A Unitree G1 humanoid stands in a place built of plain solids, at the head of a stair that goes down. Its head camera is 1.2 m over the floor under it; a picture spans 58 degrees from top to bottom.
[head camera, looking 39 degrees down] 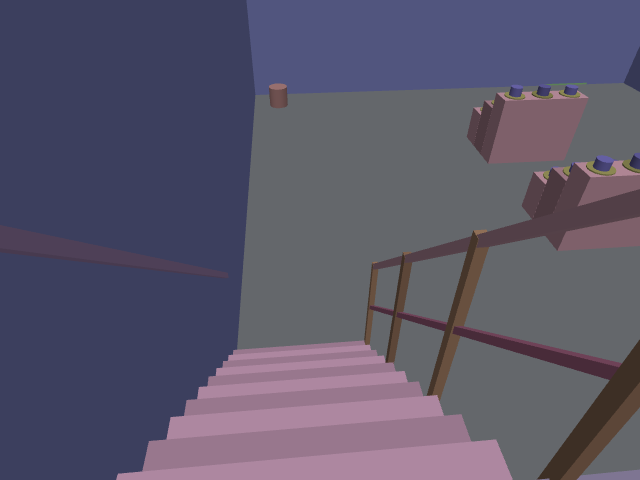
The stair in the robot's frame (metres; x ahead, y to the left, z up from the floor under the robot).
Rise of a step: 0.21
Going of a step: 0.21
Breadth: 1.21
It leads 5 degrees to the left of straight ahead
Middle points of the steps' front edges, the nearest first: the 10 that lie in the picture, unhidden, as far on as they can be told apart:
0.64 0.02 -0.21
0.85 0.04 -0.41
1.05 0.06 -0.62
1.26 0.08 -0.83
1.47 0.10 -1.03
1.67 0.11 -1.24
1.88 0.13 -1.45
2.08 0.15 -1.66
2.29 0.17 -1.86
2.50 0.19 -2.07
